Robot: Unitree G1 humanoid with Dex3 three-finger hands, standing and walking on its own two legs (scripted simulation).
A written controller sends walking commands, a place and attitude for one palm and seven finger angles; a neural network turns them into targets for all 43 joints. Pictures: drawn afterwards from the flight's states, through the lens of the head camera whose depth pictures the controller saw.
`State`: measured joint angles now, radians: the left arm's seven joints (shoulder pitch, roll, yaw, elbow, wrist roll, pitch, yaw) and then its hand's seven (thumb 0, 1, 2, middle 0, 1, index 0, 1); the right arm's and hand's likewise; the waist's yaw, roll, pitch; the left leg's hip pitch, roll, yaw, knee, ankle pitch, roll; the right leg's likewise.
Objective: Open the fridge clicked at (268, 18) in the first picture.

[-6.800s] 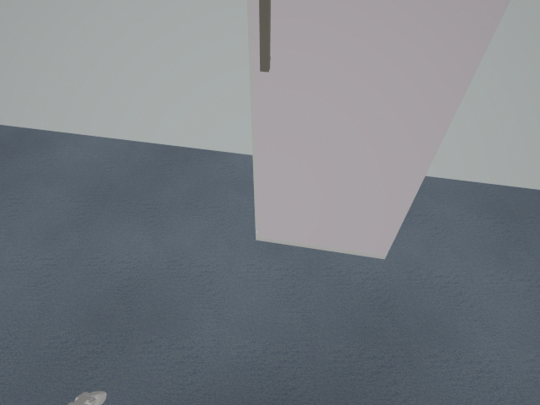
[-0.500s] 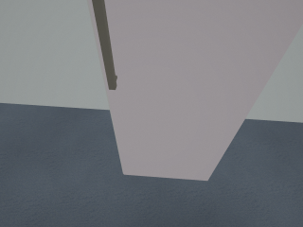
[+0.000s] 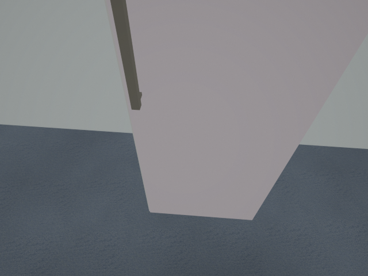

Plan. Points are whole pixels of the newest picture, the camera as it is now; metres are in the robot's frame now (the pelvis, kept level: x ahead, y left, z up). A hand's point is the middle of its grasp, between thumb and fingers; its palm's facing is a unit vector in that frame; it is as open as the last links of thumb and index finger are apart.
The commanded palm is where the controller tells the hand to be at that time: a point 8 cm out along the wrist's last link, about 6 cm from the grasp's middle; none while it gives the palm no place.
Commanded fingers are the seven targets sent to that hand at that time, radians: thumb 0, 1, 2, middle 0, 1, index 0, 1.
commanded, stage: look again from close up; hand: left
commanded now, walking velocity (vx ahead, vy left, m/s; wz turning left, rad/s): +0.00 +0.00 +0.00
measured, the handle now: (128, 39) +0.52 +0.16 +0.26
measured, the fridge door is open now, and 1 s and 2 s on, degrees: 0 0 0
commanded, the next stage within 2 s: none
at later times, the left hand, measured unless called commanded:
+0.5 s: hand out of the picture +0.05 +0.22 -0.17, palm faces -0.01 -0.96 -0.29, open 7.4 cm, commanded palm none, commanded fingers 0.00 0.90 0.90 -0.20 -0.30 -0.20 -0.30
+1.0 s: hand out of the picture +0.06 +0.23 -0.16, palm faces -0.01 -0.95 -0.31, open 7.4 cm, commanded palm none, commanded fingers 0.00 0.90 0.90 -0.20 -0.30 -0.20 -0.30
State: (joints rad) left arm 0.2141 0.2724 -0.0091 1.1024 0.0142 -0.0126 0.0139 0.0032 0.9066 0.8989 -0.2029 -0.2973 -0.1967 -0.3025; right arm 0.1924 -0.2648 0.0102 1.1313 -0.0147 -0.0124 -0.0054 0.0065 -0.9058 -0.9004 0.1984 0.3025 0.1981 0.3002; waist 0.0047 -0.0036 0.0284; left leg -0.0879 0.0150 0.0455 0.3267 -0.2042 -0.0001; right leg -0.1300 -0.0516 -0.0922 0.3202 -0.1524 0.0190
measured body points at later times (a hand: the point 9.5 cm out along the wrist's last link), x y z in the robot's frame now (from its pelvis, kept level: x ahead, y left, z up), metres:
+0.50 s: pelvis +0.01 +0.00 +0.00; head +0.01 +0.00 +0.45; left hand +0.05 +0.27 -0.14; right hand +0.06 -0.28 -0.14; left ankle -0.02 +0.12 -0.75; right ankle +0.01 -0.13 -0.75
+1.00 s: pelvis +0.01 -0.01 +0.00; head +0.02 -0.01 +0.45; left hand +0.06 +0.28 -0.14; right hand +0.07 -0.29 -0.14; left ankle -0.02 +0.12 -0.75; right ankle +0.01 -0.13 -0.75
